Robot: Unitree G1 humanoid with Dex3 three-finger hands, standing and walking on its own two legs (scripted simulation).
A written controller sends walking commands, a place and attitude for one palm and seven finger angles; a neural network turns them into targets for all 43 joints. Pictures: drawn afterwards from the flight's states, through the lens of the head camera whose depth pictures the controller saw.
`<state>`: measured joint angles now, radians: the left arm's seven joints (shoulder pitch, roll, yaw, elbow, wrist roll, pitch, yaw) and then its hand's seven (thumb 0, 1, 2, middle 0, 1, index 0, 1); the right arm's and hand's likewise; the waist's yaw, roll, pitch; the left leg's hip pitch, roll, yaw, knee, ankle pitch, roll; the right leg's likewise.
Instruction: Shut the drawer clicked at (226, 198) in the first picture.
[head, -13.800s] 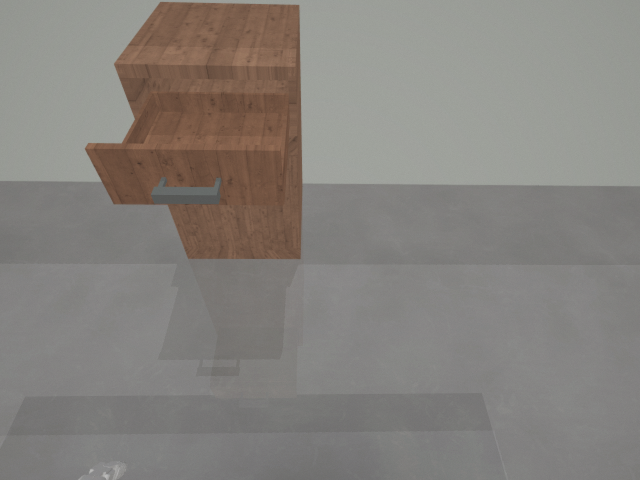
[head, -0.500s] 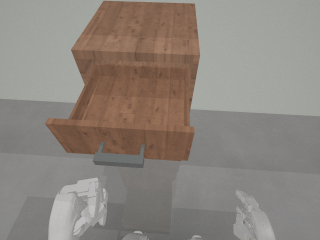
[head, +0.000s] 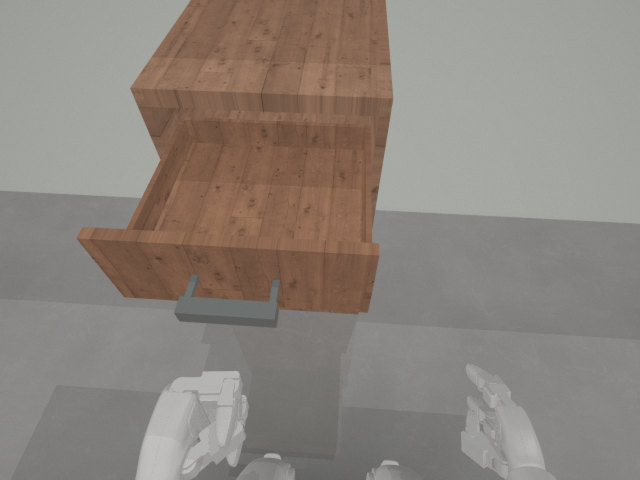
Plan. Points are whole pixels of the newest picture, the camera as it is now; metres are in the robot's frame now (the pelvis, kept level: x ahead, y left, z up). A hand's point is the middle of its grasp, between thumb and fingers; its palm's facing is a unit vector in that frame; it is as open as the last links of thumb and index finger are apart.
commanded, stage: bring the fist close to the handle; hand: left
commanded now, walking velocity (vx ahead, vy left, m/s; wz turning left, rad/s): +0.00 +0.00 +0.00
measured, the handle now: (231, 297) +0.36 +0.15 -0.02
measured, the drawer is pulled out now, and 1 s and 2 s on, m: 0.30 0.30 0.27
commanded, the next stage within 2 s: push the drawer shut in 1.24 s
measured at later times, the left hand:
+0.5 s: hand (222, 383) +0.23 +0.12 +0.03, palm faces +0.02 -1.00 +0.00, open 3.3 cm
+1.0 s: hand (263, 378) +0.25 +0.09 -0.02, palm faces -0.16 -0.99 +0.01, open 3.3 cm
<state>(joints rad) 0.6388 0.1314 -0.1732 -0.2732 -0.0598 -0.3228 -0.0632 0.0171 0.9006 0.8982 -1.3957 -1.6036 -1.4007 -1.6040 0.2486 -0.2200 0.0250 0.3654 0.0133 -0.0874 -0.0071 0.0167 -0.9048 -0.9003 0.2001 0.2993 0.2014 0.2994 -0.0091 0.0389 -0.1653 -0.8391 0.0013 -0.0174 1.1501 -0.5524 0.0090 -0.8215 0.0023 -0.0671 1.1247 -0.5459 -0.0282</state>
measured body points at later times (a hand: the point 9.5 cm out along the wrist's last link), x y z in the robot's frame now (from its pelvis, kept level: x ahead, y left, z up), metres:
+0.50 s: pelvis +0.00 +0.00 -0.02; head +0.08 +0.01 +0.42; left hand +0.22 +0.18 +0.04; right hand +0.18 -0.23 -0.10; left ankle +0.01 +0.11 -0.65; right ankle +0.01 -0.10 -0.65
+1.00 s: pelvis -0.01 +0.02 -0.04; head +0.09 +0.02 +0.39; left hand +0.26 +0.14 -0.02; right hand +0.17 -0.21 -0.14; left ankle +0.01 +0.11 -0.65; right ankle +0.01 -0.10 -0.65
